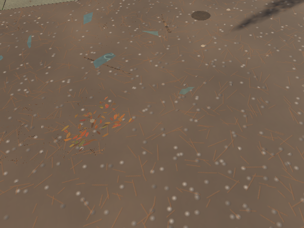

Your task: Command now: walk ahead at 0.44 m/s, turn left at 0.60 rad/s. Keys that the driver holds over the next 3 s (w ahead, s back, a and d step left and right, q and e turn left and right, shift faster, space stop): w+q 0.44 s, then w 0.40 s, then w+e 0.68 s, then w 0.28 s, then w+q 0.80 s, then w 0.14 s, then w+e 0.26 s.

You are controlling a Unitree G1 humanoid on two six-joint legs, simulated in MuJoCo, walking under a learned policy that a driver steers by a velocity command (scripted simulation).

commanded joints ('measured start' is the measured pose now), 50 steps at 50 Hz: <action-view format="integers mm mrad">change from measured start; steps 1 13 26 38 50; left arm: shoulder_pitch -2 66 1 -326 -14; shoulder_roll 129 231 143 114 136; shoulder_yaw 27 48 0 -16 2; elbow -50 30 -70 -169 -100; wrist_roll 7 -30 8 -11 1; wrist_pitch -15 20 -4 -25 2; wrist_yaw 13 17 5 -40 -24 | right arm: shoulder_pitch -93 -281 -69 107 -29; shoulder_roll -57 -34 -93 -137 -85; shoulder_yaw -17 -2 -19 -22 6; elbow -99 -165 -60 88 11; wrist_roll -2 -1 -22 -9 -35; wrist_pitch -22 -27 -65 -48 -91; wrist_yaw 11 71 22 -1 10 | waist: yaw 30 35 11 -106 -13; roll -172 -146 -11 15 -102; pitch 88 108 -11 98 -6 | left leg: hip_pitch -300 -58 326 523 -107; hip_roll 83 29 168 215 87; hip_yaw -19 171 -203 -156 -2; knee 54 -463 -900 -836 10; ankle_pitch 135 242 430 393 45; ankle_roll -25 49 280 196 -7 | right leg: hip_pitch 140 246 -419 -453 112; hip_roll -259 -292 -157 -74 -213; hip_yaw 223 -117 84 68 433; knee -267 -177 669 94 -202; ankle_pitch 20 661 35 325 207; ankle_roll -130 -95 65 9 -245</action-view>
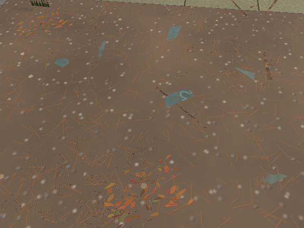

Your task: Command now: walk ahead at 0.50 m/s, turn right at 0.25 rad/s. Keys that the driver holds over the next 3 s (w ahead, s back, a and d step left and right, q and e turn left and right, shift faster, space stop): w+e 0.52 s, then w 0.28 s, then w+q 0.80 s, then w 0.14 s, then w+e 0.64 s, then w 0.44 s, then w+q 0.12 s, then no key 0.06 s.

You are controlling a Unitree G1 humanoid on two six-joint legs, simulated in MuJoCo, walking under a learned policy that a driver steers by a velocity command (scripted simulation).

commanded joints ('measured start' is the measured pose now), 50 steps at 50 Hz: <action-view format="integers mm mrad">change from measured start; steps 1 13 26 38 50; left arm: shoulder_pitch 32 171 66 -222 -4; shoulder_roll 124 181 87 67 80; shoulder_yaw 32 61 41 12 39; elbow -60 -5 -100 -202 -69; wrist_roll -2 -32 -30 -18 12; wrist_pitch -8 34 59 26 -21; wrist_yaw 9 52 31 -11 9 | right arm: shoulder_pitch -18 -334 -83 48 36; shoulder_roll -88 -77 -71 -188 -72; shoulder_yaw -26 -20 -45 -67 -34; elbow -95 -166 -57 78 63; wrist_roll -14 5 -11 32 29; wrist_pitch -27 -46 -39 -8 20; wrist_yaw -2 15 0 3 -2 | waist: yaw -7 66 -17 -63 -8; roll -87 -113 92 47 -108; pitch -72 -22 -23 32 -70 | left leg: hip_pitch -222 -42 307 417 -188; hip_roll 82 -2 248 280 142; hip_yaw -40 -45 -158 37 -48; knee -91 -675 -977 -967 -6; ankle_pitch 58 386 280 511 97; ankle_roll -26 -71 159 142 -22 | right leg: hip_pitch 234 162 -371 -254 200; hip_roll -258 -219 -184 -126 -334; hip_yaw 386 363 112 12 180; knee -249 -176 690 129 -291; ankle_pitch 126 38 -143 50 104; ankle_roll -199 -121 87 25 -147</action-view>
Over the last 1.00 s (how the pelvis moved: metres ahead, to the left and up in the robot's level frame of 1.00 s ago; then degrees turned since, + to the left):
0.56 0.13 0.00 20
